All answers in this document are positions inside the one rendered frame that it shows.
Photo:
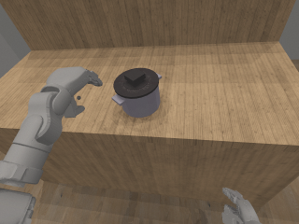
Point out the left robot forearm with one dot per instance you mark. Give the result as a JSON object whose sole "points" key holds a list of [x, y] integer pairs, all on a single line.
{"points": [[34, 141]]}

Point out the robot right hand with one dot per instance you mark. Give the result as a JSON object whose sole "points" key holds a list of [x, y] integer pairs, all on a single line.
{"points": [[244, 211]]}

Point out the pot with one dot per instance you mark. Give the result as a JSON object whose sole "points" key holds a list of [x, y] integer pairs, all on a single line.
{"points": [[140, 107]]}

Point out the lid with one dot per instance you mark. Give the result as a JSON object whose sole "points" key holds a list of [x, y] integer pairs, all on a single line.
{"points": [[143, 88]]}

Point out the left robot upper arm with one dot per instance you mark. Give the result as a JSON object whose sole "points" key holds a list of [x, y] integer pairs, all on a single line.
{"points": [[16, 207]]}

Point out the table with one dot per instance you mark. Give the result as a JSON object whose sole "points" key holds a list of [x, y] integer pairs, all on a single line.
{"points": [[229, 95]]}

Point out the robot left hand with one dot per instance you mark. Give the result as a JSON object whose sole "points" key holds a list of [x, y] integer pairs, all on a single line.
{"points": [[74, 79]]}

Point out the knob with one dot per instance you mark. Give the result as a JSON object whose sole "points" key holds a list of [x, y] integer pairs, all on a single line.
{"points": [[134, 76]]}

